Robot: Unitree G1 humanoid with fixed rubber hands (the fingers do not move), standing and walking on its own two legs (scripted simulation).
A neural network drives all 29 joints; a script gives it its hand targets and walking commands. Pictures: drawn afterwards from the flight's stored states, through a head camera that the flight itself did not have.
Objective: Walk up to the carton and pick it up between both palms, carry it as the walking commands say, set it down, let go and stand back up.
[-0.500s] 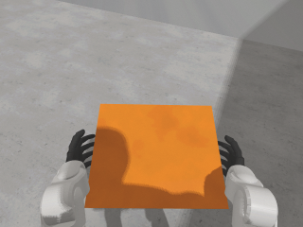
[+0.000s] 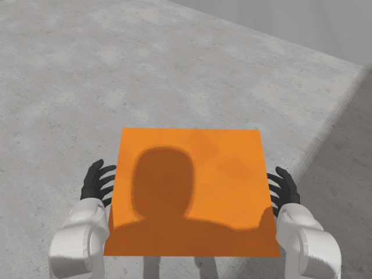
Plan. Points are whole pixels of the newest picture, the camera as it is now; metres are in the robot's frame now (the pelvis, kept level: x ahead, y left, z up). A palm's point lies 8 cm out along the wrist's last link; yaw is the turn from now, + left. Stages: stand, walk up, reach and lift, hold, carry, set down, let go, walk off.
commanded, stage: carry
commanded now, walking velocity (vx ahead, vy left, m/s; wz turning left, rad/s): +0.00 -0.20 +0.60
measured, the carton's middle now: (189, 197) +0.30 +0.00 +0.00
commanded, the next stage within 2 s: none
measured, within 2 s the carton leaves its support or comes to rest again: neither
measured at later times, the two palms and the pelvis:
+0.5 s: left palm (70, 272) +0.15 +0.18 +0.09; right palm (278, 211) +0.23 -0.16 +0.07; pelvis -0.05 -0.06 +0.00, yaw +16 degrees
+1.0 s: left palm out of the picture +0.01 +0.17 +0.09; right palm (264, 226) +0.20 -0.13 +0.08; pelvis -0.09 -0.12 +0.00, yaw +34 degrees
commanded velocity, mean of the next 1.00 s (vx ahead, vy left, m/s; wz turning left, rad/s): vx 0.00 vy -0.18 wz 0.54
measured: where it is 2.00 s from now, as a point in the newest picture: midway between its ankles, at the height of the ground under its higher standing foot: outside the picture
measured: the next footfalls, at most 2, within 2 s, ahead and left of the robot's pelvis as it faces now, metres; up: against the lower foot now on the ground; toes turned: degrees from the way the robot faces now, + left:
left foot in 0.26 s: -0.01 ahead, +0.12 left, +0.00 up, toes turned +16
right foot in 0.50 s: +0.03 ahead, -0.17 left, +0.00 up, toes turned +13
